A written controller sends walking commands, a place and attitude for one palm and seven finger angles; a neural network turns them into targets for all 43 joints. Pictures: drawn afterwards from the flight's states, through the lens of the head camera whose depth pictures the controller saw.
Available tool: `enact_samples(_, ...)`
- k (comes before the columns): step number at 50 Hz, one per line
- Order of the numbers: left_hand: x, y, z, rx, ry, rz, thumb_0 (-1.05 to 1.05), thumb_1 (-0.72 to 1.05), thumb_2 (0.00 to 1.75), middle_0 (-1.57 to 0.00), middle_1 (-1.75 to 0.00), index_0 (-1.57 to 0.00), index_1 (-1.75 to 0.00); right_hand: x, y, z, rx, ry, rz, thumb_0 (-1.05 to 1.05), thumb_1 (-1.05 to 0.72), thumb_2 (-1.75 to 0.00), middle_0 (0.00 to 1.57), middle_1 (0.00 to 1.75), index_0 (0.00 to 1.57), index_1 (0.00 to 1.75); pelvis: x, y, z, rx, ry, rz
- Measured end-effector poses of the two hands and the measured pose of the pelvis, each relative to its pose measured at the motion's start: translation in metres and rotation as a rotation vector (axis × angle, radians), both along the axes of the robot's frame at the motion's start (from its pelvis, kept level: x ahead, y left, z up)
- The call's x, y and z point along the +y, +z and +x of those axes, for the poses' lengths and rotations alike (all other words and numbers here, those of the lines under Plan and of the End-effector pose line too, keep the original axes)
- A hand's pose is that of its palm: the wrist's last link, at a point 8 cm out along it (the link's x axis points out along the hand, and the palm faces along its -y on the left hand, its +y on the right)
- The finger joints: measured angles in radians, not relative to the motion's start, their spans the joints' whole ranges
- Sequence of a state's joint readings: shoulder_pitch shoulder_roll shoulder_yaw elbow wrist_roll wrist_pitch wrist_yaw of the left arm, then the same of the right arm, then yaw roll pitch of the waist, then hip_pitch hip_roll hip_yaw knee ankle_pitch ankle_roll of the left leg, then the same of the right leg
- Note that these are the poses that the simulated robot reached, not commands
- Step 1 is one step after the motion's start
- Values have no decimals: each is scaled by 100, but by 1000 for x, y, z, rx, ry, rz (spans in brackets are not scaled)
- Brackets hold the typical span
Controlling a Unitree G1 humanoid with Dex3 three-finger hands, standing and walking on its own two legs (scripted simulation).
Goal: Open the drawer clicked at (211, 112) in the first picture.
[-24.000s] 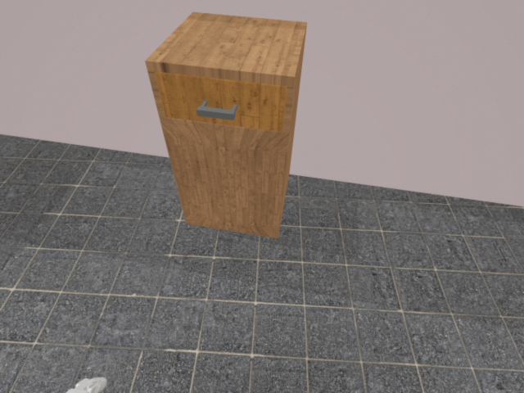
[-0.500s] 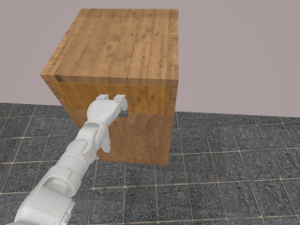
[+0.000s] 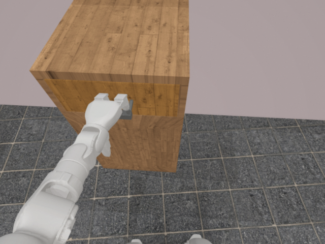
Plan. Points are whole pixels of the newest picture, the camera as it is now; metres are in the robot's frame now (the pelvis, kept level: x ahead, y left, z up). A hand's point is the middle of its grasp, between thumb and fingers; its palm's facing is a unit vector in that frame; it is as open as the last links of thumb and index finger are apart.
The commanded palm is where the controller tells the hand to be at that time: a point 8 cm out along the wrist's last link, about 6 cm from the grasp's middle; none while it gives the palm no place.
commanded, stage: lower the fingers behind the handle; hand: left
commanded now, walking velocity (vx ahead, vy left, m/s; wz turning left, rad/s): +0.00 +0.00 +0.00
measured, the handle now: (114, 108) +0.51 +0.16 -0.04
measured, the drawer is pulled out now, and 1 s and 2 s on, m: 0.00 0.00 0.00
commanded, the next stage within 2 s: close the thumb around the handle in 1.06 s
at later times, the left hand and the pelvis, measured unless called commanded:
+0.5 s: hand (109, 124) +0.44 +0.16 -0.03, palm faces -0.12 -0.02 -0.99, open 13.9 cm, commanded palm +0.41 +0.17 +0.00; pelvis +0.00 +0.00 -0.01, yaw -2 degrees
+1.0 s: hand (113, 128) +0.44 +0.16 -0.05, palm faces -0.08 -0.03 -1.00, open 13.9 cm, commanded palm +0.41 +0.16 -0.01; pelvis +0.00 +0.01 -0.02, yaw -2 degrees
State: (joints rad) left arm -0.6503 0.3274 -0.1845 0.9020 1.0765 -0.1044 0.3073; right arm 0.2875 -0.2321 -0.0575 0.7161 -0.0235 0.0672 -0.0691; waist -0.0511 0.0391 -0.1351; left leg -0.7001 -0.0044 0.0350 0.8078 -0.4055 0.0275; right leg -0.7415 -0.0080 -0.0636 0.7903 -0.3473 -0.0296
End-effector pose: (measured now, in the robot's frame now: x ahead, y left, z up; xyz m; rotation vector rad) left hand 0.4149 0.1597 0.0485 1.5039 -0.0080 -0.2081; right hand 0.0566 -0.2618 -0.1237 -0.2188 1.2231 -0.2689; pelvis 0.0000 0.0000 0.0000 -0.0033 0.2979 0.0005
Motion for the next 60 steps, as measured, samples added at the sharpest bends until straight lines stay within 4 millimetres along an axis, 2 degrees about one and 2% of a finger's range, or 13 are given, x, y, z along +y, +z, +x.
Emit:
enact_samples(5, -13, -15, 0, -113, -42, -63, 0, -49, 30, -32, -120, -31, -120, -6, -11, -4, 3, -1, -1, 1, -91, -90, 20, 30, 20, 30, 4, -14, -1, 53, -19, -1)
enact_samples(10, -8, -30, -1, -218, 43, -6, 0, -49, 30, -30, -121, -32, -120, -1, -26, -11, 38, -4, 40, 1, -91, -90, 20, 30, 20, 30, 5, -23, -6, 84, -29, 2)
enact_samples(14, -2, -31, 4, -206, 128, 72, 0, -49, 30, -29, -120, -31, -120, 10, -32, -18, 64, -25, 80, 1, -91, -90, 20, 30, 20, 30, 5, -22, -9, 79, -30, 1)
enact_samples(19, 1, -23, 13, -85, 193, 88, 0, -49, 30, -28, -120, -31, -120, 19, -26, -24, 68, -57, 99, 1, -91, -89, 20, 30, 20, 30, 5, -13, -8, 58, -34, 3)
enact_samples(24, 4, -19, 15, -7, 142, 57, 0, -49, 30, -25, -119, -31, -120, 16, -18, -29, 49, -58, 71, 1, -91, -89, 20, 30, 20, 30, 4, -10, -4, 48, -35, 3)
enact_samples(32, 13, -32, 7, -106, 49, -5, 0, -49, 30, -23, -118, -24, -116, 0, -24, -31, 66, -27, 21, 1, -91, -90, 20, 30, 20, 30, 6, -25, -3, 93, -29, -3)
enact_samples(38, 7, -44, 3, -189, 79, 19, 0, -49, 30, -20, -117, -22, -116, 1, -36, -24, 86, -10, 41, 1, -91, -90, 20, 30, 20, 30, 9, -35, -6, 114, -20, -11)
enact_samples(43, -1, -49, 8, -145, 128, 62, 0, -49, 30, -21, -117, -25, -117, 11, -38, -17, 72, -28, 72, 1, -91, -90, 20, 30, 20, 30, 10, -32, -7, 109, -24, -10)
enact_samples(49, -3, -45, 13, -50, 140, 42, 0, -49, 30, -23, -118, -30, -119, 21, -32, -15, 41, -44, 85, 1, -91, -90, 20, 30, 20, 30, 9, -24, -3, 89, -34, -4)
enact_samples(60, 3, -49, 10, -103, 68, 14, 0, -48, 30, -25, -118, -28, -117, 11, -35, -21, 78, -27, 68, 1, -91, -90, 20, 30, 20, 30, 7, -29, 2, 111, -31, -5)
